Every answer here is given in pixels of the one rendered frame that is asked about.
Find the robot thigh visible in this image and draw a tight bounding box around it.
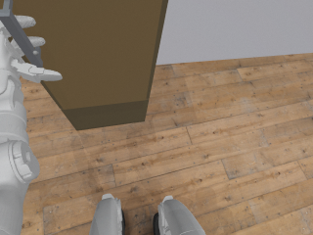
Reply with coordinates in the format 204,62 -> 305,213
157,199 -> 206,235
89,197 -> 122,235

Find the handle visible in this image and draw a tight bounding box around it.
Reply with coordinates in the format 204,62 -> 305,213
0,0 -> 43,68

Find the left robot thigh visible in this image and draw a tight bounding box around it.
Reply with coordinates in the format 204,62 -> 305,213
89,197 -> 122,235

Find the cupboard door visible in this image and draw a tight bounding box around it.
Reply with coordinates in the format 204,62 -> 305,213
0,0 -> 162,110

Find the left robot forearm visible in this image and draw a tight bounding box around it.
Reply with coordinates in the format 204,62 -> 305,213
0,70 -> 29,145

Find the left robot upper arm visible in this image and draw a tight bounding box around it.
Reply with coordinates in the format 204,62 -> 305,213
0,140 -> 40,235

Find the left robot hand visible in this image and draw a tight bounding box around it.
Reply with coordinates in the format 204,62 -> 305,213
0,15 -> 63,83

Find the right robot thigh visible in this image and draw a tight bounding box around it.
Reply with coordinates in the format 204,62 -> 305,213
157,199 -> 206,235

